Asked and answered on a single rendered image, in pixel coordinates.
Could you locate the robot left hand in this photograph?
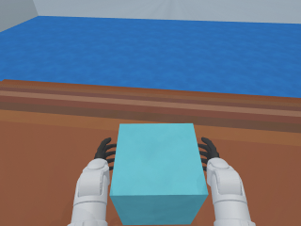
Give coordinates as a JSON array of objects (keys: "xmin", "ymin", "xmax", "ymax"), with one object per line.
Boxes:
[{"xmin": 94, "ymin": 137, "xmax": 117, "ymax": 170}]

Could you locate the left robot forearm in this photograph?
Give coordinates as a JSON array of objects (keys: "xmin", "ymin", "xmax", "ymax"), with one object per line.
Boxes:
[{"xmin": 67, "ymin": 158, "xmax": 110, "ymax": 226}]

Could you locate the carton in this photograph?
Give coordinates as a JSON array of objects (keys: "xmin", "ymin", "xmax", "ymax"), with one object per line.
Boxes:
[{"xmin": 109, "ymin": 123, "xmax": 209, "ymax": 225}]

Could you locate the right robot forearm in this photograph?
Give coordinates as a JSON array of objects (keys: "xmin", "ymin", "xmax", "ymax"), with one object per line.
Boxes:
[{"xmin": 206, "ymin": 157, "xmax": 256, "ymax": 226}]

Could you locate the robot right hand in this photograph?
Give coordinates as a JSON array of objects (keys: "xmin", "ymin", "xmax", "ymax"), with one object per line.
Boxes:
[{"xmin": 198, "ymin": 137, "xmax": 220, "ymax": 171}]

